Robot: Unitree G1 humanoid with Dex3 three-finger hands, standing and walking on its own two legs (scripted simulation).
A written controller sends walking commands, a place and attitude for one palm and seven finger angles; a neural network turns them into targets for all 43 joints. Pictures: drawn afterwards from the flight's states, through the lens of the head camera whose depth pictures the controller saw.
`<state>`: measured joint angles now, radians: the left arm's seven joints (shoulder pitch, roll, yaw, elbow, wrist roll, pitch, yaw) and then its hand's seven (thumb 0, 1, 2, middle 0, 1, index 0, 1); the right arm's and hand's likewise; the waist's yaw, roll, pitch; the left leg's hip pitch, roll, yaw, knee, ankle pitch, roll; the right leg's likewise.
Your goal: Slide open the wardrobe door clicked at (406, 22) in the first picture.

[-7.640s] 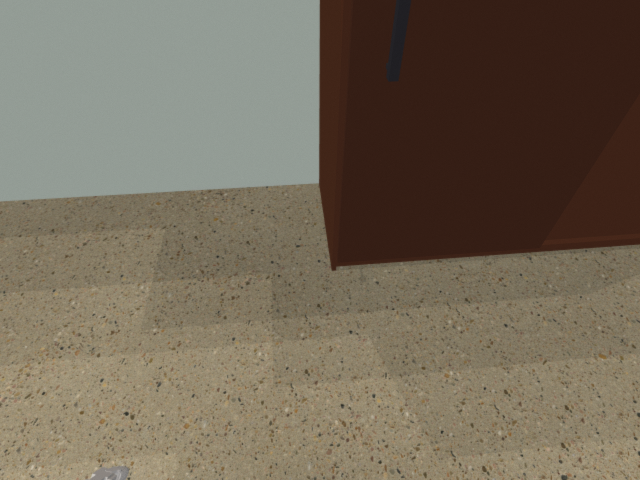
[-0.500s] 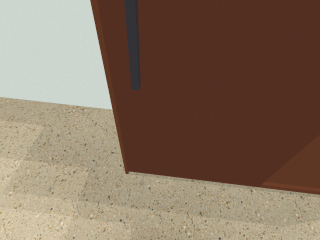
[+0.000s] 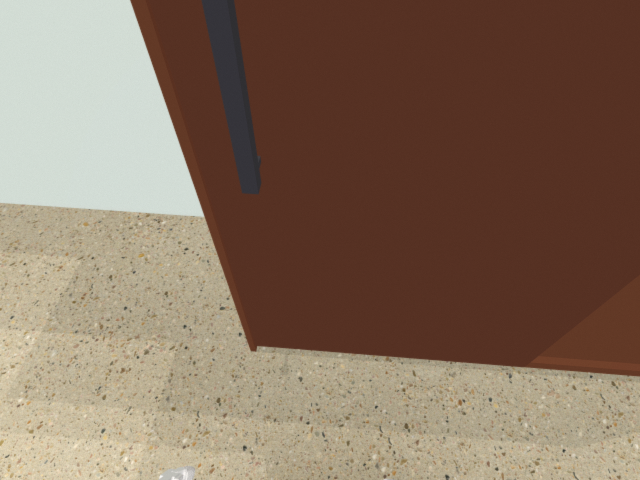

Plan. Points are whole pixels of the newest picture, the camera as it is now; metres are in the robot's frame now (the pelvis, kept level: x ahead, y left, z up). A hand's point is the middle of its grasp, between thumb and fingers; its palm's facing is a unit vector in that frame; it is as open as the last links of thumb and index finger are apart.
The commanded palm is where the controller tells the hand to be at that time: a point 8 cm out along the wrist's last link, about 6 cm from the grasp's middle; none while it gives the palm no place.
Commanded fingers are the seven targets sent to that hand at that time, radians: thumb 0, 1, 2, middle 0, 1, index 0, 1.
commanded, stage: come to a stop and stand still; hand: left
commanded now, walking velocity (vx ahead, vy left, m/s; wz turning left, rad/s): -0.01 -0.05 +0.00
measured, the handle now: (241, 96) +0.52 +0.13 +0.19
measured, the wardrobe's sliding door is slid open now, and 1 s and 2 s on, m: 0.00 0.00 0.00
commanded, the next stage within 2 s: look again from close up in 1.06 s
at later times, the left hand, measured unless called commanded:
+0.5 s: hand out of the picture -0.04 +0.16 -0.16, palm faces +0.01 -0.98 -0.18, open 7.4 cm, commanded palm none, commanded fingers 0.00 0.90 0.90 -0.20 -0.30 -0.20 -0.30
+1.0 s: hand out of the picture -0.05 +0.12 -0.17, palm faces +0.04 -0.99 -0.15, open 7.4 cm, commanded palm none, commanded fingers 0.00 0.90 0.90 -0.20 -0.30 -0.20 -0.30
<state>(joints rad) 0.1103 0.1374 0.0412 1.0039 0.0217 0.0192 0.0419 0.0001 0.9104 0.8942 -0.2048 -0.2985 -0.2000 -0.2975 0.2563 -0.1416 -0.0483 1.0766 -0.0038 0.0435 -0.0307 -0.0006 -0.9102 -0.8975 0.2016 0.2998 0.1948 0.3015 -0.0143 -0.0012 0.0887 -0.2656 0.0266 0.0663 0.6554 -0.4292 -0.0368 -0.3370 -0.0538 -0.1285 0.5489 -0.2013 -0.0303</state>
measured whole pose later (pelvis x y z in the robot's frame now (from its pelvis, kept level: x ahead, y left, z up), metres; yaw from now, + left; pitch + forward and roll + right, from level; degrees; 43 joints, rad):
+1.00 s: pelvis -0.03 -0.03 +0.01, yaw -1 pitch -1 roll +0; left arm 0.32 0.09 0.00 1.15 0.00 -0.01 0.04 0.00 0.91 0.89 -0.20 -0.30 -0.20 -0.30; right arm 0.33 -0.09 -0.01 1.18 -0.01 0.00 -0.04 0.00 -0.91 -0.90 0.20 0.30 0.19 0.30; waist -0.01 0.00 0.02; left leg -0.19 0.07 0.08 0.41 -0.19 -0.04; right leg -0.13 0.02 -0.07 0.41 -0.26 -0.05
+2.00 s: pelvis -0.06 +0.02 +0.01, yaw +0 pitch -1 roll +0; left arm 0.35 0.16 -0.02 1.08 0.02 -0.01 0.03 0.00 0.91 0.89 -0.20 -0.30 -0.20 -0.30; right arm 0.28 -0.16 0.00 1.09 -0.01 -0.01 -0.01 0.00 -0.91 -0.90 0.20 0.30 0.20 0.30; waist 0.01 -0.02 0.01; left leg -0.26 -0.01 0.06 0.45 -0.17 0.04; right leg -0.20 -0.05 -0.06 0.45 -0.23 0.02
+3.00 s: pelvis -0.05 +0.01 +0.01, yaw -1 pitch -1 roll +0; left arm 0.34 0.15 -0.01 1.09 0.02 -0.01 0.04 0.00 0.91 0.89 -0.20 -0.30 -0.20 -0.30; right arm 0.28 -0.15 0.00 1.12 -0.01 -0.01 -0.02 0.00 -0.91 -0.90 0.20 0.30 0.20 0.30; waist 0.01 -0.02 0.02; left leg -0.23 0.01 0.07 0.43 -0.18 0.02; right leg -0.17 -0.03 -0.05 0.43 -0.24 0.01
